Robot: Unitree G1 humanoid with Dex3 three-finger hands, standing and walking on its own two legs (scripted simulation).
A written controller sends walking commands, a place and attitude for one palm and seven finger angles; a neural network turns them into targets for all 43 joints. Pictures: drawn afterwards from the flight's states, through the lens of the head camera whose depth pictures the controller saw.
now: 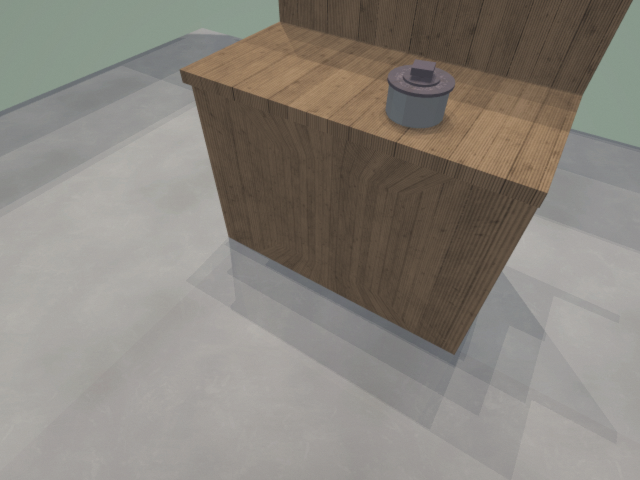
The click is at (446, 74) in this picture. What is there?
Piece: lid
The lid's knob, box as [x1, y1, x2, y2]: [410, 59, 435, 77]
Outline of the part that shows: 415,59 411,67 410,74 431,77 435,62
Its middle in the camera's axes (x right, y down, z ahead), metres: +0.24 -0.40 +0.90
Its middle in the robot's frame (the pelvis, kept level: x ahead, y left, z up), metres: +0.96 -0.19 +0.09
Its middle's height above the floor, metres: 0.87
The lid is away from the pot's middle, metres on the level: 0.00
